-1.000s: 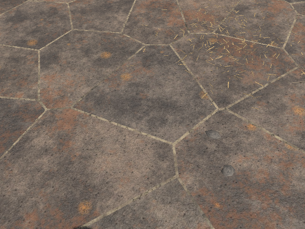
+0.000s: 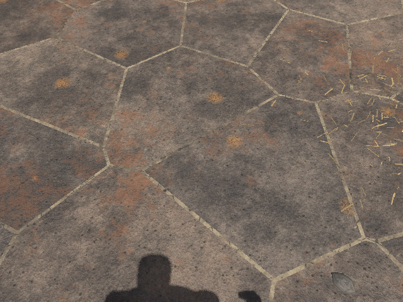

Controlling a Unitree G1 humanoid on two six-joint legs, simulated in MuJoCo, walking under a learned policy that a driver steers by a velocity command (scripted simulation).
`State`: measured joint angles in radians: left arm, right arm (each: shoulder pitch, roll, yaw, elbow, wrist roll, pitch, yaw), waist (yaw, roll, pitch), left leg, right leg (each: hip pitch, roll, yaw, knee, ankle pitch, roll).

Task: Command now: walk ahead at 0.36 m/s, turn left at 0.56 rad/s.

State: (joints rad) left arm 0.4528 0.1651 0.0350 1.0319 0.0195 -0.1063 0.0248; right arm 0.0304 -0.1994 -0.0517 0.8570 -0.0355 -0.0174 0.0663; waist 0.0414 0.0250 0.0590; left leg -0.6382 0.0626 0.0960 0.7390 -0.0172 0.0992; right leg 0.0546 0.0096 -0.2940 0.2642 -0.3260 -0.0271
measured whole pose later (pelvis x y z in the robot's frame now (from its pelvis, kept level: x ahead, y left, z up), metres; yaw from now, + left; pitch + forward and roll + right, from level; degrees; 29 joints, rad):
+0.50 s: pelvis +0.14 +0.02 +0.00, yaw +17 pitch +2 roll -1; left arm 0.12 0.24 0.06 0.80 0.03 0.05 0.04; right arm 0.26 -0.26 -0.08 0.84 -0.01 0.01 0.00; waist -0.05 -0.02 0.06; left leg -0.31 -0.16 -0.08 0.40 -0.10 0.13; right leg -0.57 -0.06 0.07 0.97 -0.31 0.06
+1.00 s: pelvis +0.20 -0.02 +0.01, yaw +23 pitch +1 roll +1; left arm 0.36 0.22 0.04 0.89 0.02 -0.04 0.01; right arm 0.22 -0.28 -0.06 0.88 -0.04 0.00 0.04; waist 0.03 0.04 0.00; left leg -0.42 0.00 -0.03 0.82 -0.28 -0.01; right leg -0.06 0.03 0.01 0.25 -0.20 -0.06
